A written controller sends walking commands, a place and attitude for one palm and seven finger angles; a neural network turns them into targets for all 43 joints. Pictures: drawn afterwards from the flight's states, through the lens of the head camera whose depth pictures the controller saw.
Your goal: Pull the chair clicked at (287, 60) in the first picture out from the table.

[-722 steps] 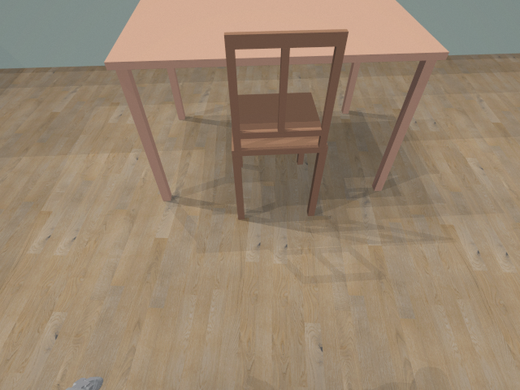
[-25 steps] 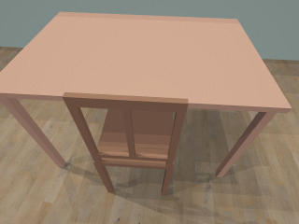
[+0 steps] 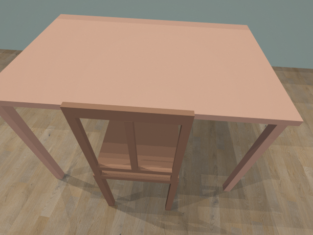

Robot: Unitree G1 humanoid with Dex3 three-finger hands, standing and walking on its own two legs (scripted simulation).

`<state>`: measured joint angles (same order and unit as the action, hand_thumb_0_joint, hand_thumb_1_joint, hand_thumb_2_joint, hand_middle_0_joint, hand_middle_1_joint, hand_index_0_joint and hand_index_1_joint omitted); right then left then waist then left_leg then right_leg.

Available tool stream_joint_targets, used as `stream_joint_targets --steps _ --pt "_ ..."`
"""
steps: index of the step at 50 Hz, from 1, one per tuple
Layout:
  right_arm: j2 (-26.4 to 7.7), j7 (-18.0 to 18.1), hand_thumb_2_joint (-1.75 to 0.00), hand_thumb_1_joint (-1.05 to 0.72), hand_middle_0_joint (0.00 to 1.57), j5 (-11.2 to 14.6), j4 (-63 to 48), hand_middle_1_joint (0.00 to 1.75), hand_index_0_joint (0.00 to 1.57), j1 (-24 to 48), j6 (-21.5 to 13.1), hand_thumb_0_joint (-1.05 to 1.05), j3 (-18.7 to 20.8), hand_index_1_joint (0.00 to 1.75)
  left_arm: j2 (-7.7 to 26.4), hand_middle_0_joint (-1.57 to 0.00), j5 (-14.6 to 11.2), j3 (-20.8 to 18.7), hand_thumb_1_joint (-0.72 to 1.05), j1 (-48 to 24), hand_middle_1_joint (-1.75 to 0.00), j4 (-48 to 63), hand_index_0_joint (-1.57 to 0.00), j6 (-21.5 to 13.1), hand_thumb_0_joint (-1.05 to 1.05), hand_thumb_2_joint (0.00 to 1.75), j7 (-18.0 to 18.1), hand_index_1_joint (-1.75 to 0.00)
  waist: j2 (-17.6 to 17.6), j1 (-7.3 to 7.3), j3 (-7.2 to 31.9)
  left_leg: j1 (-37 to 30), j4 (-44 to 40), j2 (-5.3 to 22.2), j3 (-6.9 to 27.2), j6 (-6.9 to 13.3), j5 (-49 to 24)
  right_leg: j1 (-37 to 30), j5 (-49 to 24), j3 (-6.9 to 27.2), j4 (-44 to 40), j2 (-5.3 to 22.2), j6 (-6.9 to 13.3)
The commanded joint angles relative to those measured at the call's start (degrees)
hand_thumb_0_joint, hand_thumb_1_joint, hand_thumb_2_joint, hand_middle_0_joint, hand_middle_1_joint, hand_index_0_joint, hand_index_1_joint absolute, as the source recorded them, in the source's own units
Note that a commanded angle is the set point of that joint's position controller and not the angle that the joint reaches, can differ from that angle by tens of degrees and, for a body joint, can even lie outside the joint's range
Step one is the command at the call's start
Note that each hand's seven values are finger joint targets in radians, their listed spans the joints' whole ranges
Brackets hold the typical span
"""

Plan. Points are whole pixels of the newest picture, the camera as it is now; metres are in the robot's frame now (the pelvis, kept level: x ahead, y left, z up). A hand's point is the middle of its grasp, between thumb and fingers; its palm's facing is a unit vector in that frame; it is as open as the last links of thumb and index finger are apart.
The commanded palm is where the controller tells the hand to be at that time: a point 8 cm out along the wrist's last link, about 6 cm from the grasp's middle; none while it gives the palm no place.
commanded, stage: come to a stop and stand still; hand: left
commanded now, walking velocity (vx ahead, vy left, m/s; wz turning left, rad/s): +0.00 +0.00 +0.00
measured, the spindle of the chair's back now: (132, 147) +0.41 +0.11 -0.09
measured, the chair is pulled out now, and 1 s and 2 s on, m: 0.00 0.00 0.00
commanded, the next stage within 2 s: look again from close up in 0.16 s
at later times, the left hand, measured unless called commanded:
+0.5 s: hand out of the picture -0.02 +0.15 -0.18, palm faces +0.04 -0.98 -0.17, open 7.4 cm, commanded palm none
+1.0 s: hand out of the picture -0.03 +0.15 -0.18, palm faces +0.04 -0.99 -0.15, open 7.4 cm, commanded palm none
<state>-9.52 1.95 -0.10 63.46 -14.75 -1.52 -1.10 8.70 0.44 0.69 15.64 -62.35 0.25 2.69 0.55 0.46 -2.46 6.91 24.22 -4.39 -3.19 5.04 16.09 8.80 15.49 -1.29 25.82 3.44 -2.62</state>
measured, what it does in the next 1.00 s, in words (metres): stands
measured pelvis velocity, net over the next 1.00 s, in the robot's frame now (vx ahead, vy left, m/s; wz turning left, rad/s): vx -0.02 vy -0.01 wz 0.00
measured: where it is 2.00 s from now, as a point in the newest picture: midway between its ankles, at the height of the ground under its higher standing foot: outside the picture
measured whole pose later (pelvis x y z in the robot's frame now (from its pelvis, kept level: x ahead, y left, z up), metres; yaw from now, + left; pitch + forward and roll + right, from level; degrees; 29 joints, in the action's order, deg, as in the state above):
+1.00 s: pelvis -0.02 -0.01 +0.00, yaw +0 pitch -2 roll +0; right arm -7.1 1.9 0.3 65.9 -16.9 -1.8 -1.2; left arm 7.7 0.5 1.1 18.6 -63.2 -0.2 2.6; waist 1.4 0.7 -1.9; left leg 7.7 23.1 -3.4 -3.0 4.2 14.1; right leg 9.2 13.1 -1.6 23.8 2.5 -1.8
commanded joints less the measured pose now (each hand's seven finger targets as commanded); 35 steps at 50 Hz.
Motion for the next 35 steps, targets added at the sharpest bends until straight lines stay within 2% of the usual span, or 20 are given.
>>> stream_joint_targets --steps 1,5,11,14,16,22,24,35 --pt "-5.62 0.07 -0.9 -0.9 0.2 -0.22 -1.04 0.3 0.2 -3.56 -0.99 0.0 1.19 0.3 5.58 -0.2 0.25 -0.99 0.9 4.3 -0.3 1.33 -0.2 -0.98 0.0 0.9 0.15 -0.3 -0.39 0.01 -0.16 1.01 -4.48 9.36 8.34 -2.13 -21.03 -0.03 -11.75 2.86 -2.31 3.0 3.64" --pt "-5.38 0.01 -0.9 -0.9 0.2 -0.16 -0.74 0.3 0.2 -3.57 -0.95 0.0 1.18 0.3 5.72 -0.2 0.29 -0.95 0.9 4.57 -0.3 1.26 -0.2 -1.1 0.0 0.9 0.12 -0.3 0.55 0.09 -0.44 1.22 -4.66 9.3 8.2 -2.09 -19.15 -0.05 -11.54 2.99 -3.1 3.18 3.64" --pt "-5.0 -0.05 -0.9 -0.9 0.2 -0.12 -0.25 0.3 0.2 -3.6 -0.94 0.0 1.08 0.3 5.55 -0.2 0.28 -0.89 0.9 5.05 -0.3 0.98 -0.2 -1.18 0.0 0.9 0.04 -0.3 0.14 0.11 -0.73 1.13 -5.27 9.25 8.12 -2.12 -16.96 0.17 -10.5 3.14 -3.97 3.25 3.66" --pt "-4.92 -0.08 -0.9 -0.9 0.2 -0.07 -0.19 0.3 0.2 -3.53 -0.8 0.0 1.1 0.3 5.38 -0.2 0.29 -0.8 0.9 5.24 -0.3 0.8 -0.2 -1.13 0.0 0.9 -0.02 -0.3 0.11 0.14 -2.11 2.12 -5.71 9.13 8.16 -2.13 -14.19 0.87 -8.91 3.34 -4.67 3.13 3.7" --pt "-4.8 -0.07 -0.9 -0.9 0.2 -0.06 0.06 0.3 0.2 -4.11 -0.92 0.0 1.05 0.3 5.44 -0.2 0.3 -0.79 0.9 5.27 -0.3 0.72 -0.2 -1.18 0.0 0.9 -0.02 -0.3 -0.18 0.02 -1.08 1.68 -5.75 9.19 8.3 -2.17 -15.24 0.45 -9.36 3.3 -4.35 3.11 3.69" --pt "-4.52 -0.01 -0.9 -0.9 0.2 -0.03 0.49 0.3 0.2 -4.49 -1.03 0.0 0.97 0.3 4.86 -0.2 0.24 -0.68 0.9 6.12 -0.3 0.28 -0.2 -1.21 0.0 0.9 -0.02 -0.3 -0.56 0.13 -1.2 1.5 -6.03 9.38 8.18 -2.16 -14.87 0.85 -8.71 3.13 -4.55 3.02 3.62" --pt "-4.39 -0.01 -0.9 -0.9 0.2 0.05 0.52 0.3 0.2 -4.52 -0.91 0.0 0.99 0.3 4.82 -0.2 0.27 -0.66 0.9 6.06 -0.3 0.32 -0.2 -1.14 0.0 0.9 -0.04 -0.3 -0.05 0.11 -2.44 2.68 -6.35 9.3 8.39 -2.12 -12.55 1.26 -7.22 3.22 -5.08 2.86 3.59" --pt "-3.49 -0.06 -0.9 -0.9 0.2 0.1 1.03 0.3 0.2 -5.28 -1.01 0.0 1.06 0.3 4.24 -0.2 0.3 -0.49 0.9 7.44 -0.3 0.15 -0.2 -1.28 0.0 0.9 0.01 -0.3 -0.28 0.21 -2.13 2.8 -6.4 9.3 8.34 -2.06 -11.55 1.74 -7.09 3.33 -5.25 2.87 3.63"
